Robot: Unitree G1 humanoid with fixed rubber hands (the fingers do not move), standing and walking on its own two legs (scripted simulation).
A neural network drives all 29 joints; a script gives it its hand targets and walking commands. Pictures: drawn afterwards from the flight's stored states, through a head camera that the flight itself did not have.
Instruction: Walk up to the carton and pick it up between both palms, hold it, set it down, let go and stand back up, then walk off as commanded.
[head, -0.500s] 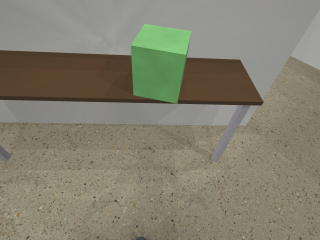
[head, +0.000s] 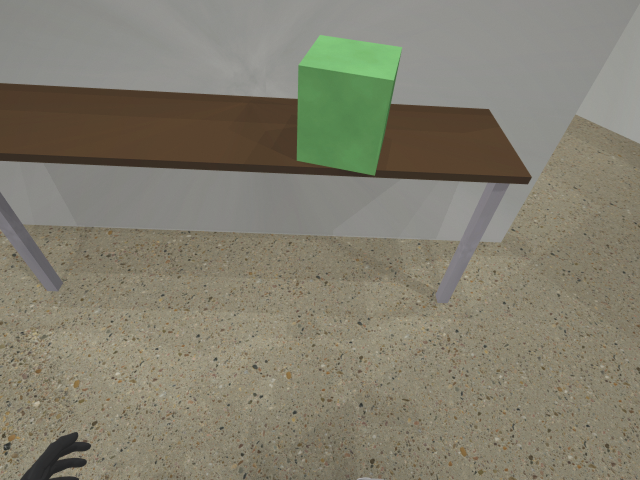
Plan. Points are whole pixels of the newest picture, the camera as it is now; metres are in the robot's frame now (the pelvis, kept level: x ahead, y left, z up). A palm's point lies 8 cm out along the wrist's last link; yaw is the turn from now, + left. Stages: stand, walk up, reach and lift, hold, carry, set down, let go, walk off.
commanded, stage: walk up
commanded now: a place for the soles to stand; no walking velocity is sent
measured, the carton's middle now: (347, 105) +0.96 -0.07 +0.00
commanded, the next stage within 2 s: none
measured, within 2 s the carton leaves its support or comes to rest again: neither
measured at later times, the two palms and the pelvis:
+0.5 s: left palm out of the picture +0.03 +0.25 -0.08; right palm out of the picture +0.07 -0.42 -0.10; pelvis +0.02 -0.09 -0.01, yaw -1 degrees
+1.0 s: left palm (111, 456) +0.18 +0.26 -0.08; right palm (588, 420) +0.23 -0.39 -0.09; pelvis +0.15 -0.07 +0.00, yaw -1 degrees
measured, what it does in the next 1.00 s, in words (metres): walks ahead: right foot, then left foot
